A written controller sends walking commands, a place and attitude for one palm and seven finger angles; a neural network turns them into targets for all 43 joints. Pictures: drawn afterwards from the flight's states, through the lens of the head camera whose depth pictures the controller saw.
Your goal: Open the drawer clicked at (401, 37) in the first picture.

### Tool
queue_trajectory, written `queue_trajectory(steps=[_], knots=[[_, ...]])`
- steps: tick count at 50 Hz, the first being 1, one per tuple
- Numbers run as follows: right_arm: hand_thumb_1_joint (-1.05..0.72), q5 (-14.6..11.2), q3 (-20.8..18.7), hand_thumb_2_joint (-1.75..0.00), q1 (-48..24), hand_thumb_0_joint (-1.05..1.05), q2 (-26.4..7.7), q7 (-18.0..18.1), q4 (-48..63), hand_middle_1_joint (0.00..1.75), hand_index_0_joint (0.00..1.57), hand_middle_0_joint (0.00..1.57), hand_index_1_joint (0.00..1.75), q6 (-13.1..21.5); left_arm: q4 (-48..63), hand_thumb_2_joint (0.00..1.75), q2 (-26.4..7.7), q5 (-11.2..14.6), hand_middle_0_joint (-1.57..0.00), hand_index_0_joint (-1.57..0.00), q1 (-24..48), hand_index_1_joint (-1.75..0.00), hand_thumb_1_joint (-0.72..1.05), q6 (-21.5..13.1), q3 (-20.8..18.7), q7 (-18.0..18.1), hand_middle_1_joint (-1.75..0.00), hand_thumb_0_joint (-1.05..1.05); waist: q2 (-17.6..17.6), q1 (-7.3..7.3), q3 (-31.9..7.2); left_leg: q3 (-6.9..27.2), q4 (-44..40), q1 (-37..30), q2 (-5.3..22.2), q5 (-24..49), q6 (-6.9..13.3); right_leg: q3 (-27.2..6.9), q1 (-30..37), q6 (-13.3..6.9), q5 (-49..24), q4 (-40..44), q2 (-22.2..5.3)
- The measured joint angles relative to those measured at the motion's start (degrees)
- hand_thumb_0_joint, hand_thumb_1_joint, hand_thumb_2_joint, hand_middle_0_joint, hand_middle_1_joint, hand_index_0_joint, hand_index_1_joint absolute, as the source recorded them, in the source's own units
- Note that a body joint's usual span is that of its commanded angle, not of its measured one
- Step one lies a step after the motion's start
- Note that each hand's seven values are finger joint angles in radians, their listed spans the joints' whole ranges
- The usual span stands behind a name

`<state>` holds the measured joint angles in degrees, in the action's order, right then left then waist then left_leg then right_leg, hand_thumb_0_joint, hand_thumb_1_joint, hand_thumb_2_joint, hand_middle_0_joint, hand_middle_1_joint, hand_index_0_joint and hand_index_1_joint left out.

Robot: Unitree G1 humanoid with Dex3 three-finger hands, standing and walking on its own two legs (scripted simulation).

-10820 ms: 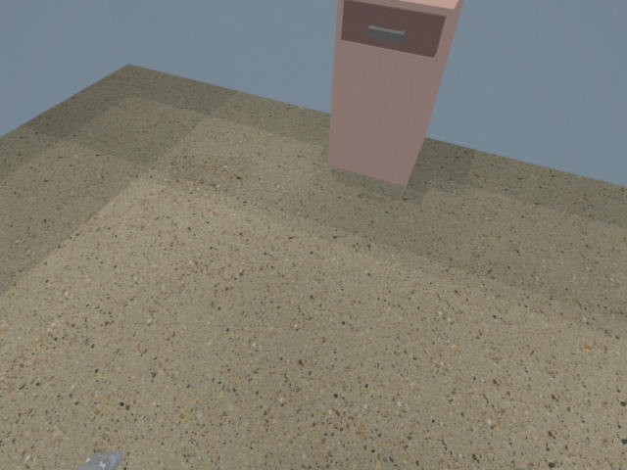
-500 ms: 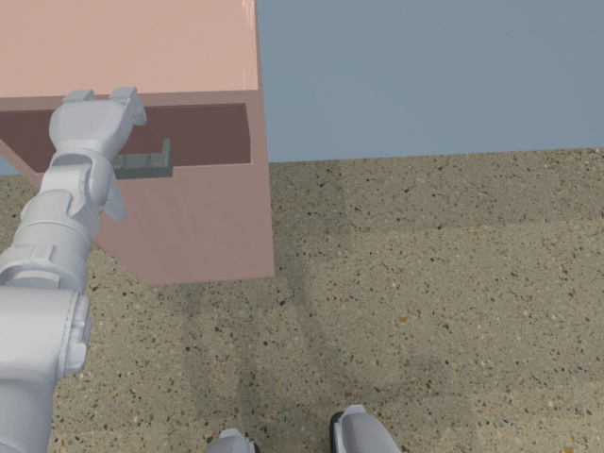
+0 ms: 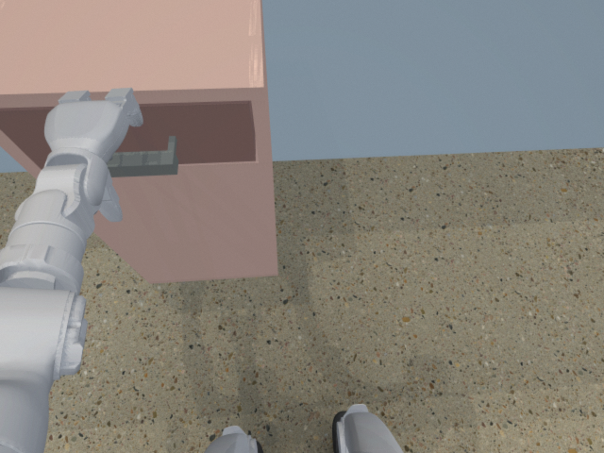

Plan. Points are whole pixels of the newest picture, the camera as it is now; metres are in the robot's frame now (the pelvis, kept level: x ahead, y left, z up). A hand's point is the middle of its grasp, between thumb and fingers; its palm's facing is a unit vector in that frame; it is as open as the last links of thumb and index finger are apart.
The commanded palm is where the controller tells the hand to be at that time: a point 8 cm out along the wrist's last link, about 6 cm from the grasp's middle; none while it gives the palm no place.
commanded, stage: move the hooked fingers above the handle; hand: left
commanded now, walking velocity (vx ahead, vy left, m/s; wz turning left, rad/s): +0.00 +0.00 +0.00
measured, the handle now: (133, 153) +0.57 +0.22 -0.03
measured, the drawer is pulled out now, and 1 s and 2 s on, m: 0.00 0.00 0.00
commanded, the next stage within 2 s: lower the fingers behind the handle in 0.22 s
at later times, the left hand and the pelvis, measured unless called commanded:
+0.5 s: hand (110, 156) +0.52 +0.23 +0.03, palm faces -0.09 -0.02 -1.00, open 13.9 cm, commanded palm +0.51 +0.23 +0.07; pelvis +0.01 +0.00 +0.00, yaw +0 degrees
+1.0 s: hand (115, 177) +0.51 +0.24 -0.01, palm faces -0.10 -0.03 -1.00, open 13.8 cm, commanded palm +0.51 +0.23 +0.04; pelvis +0.00 +0.00 -0.02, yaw +0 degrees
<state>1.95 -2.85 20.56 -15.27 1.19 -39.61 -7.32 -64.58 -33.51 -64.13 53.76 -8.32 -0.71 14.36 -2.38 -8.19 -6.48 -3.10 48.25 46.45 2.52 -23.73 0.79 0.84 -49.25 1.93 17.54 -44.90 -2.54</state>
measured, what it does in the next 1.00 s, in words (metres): stands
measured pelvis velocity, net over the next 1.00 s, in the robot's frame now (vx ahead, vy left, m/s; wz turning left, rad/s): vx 0.00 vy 0.00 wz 0.01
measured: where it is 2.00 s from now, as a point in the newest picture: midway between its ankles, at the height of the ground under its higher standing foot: outside the picture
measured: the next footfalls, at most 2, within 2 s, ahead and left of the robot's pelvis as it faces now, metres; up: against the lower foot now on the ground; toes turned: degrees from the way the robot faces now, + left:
none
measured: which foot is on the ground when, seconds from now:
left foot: down 0.00-1.00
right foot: down 0.00-1.00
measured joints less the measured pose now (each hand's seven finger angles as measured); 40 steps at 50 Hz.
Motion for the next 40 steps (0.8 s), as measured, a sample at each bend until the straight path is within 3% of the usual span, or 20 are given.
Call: queue_trajectory(steps=[7, 18, 31, 36, 40], knots=[[-0.91, 0.3, -0.6, -0.9, 0.1, 0.0, -0.3, -0.1, -0.7, 0.3, 0.2, 0.2, 0.3, -0.1, 1.6, 0.3, 0.8, 0.2, -0.32, -0.32, -1.4, -1.2, -0.49, -1.2, 0.1, 0.7, -1.2, 0.0, 0.1, 0.65, -0.5, 0.6, 0.0, -0.4, 0.1, -0.3, -0.2, 0.6, 0.7, -0.2, 0.5, 0.1, 0.0], [-0.91, 0.3, -0.4, -0.9, -0.3, 0.0, -0.2, -0.2, -0.8, 0.3, 0.2, 0.2, 0.3, -0.3, 1.0, 0.3, 0.7, 0.1, -0.32, -0.32, -1.0, -1.2, -0.49, 0.1, -0.1, 1.0, -1.2, 0.0, 0.1, 0.04, -0.2, 0.9, -0.5, -0.9, 0.1, -0.4, -0.3, 0.8, 1.2, -0.3, 0.6, 0.6, 0.2], [-0.91, 0.6, -0.4, -0.9, 0.2, 0.0, 0.0, -0.3, -0.9, 0.3, 0.2, 0.2, 0.3, -0.5, 0.5, 0.3, 0.6, -0.1, -0.32, -0.31, -2.0, -1.21, -0.49, -1.5, -0.5, 0.5, -1.2, 0.0, 0.0, 0.12, -0.9, 0.7, 1.3, 1.2, 0.2, -1.2, -0.3, 0.5, -1.0, -0.2, 1.3, -1.2, 0.2], [-0.91, 1.1, -0.4, -0.9, 0.0, 0.0, -0.1, -0.5, -1.2, 0.3, 0.2, 0.2, 0.3, -0.6, 1.8, 0.3, 0.7, -0.4, -0.32, -0.32, -3.9, -1.2, -0.49, -3.2, -2.1, 2.0, -1.2, 0.0, 0.0, 0.05, -1.1, 0.5, 3.1, 2.8, 0.4, -1.9, -0.2, 0.3, -2.7, -0.1, 1.8, -2.8, 0.3], [-0.91, 1.3, -0.4, -0.9, -0.4, 0.0, -0.2, -0.8, -1.6, 0.3, 0.2, 0.2, 0.3, -0.6, 1.5, 0.3, 0.4, -1.0, -0.32, -0.32, -3.8, -1.2, -0.49, -2.5, -2.4, 4.0, -1.2, 0.0, -0.1, 0.01, -1.3, 0.8, 4.8, 4.6, 0.3, -2.5, -0.1, 0.4, -4.4, -0.1, 2.3, -4.4, 0.2]])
